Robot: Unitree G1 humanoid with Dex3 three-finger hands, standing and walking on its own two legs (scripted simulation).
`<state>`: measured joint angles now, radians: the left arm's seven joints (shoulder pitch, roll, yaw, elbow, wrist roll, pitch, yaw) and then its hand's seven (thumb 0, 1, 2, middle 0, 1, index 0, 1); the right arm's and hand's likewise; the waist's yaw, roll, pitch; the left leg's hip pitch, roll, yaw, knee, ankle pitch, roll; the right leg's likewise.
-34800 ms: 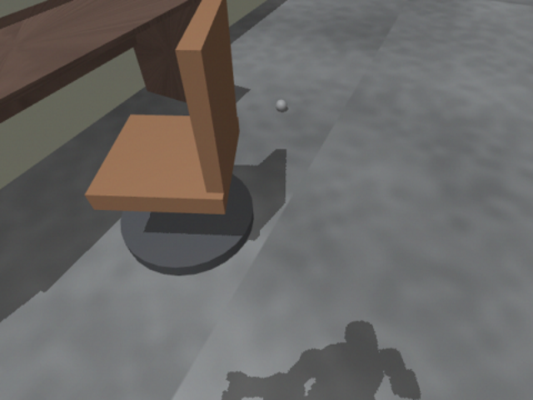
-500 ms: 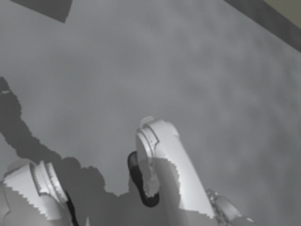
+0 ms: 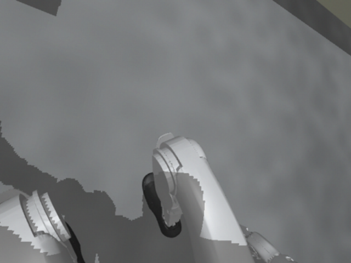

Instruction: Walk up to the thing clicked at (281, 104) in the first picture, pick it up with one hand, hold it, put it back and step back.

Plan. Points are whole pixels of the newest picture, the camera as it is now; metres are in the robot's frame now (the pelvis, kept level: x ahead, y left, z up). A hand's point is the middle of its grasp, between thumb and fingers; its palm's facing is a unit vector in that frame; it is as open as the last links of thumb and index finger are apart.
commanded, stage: rest palm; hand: left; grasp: from above
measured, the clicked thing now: out of the picture +0.49 +0.33 -0.27
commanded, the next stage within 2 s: close in 0.46 s
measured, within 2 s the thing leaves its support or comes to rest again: neither
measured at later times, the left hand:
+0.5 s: hand out of the picture +0.47 +0.33 -0.24, palm faces -0.44 -0.15 -0.88, open 13.7 cm
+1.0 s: hand out of the picture +0.47 +0.33 -0.24, palm faces -0.44 -0.15 -0.88, open 12.6 cm
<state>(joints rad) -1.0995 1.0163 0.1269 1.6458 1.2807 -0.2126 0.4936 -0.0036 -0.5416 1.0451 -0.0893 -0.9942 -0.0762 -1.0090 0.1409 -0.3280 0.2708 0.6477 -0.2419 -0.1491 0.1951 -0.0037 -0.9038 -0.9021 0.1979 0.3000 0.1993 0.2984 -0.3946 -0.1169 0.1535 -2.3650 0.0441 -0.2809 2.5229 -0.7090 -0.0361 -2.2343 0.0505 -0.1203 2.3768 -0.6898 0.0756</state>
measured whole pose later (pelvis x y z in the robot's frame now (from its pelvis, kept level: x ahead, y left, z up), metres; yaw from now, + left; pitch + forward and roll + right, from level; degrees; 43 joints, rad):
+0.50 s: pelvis +0.00 +0.00 +0.00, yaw -1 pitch +29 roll -14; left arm -1.13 1.05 0.11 1.72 1.28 -0.20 0.54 0.00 -0.49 1.05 -0.10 -1.06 -0.10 -1.06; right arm 0.11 -0.34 0.30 0.64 -0.25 -0.19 0.22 0.00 -0.91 -0.91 0.20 0.30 0.20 0.30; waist -0.41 -0.14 0.18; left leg -2.36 0.04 -0.29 2.53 -0.71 -0.03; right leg -2.22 0.05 -0.13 2.38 -0.69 0.08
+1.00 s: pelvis +0.00 +0.00 +0.00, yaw -1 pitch +28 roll -14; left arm -1.12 1.07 0.11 1.71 1.26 -0.19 0.53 0.00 -0.28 0.86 -0.21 -0.99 -0.24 -0.96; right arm 0.12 -0.35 0.32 0.63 -0.26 -0.19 0.22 0.00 -0.90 -0.90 0.20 0.30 0.20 0.30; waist -0.42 -0.14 0.19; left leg -2.36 0.05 -0.30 2.53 -0.71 -0.03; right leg -2.22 0.06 -0.14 2.36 -0.68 0.08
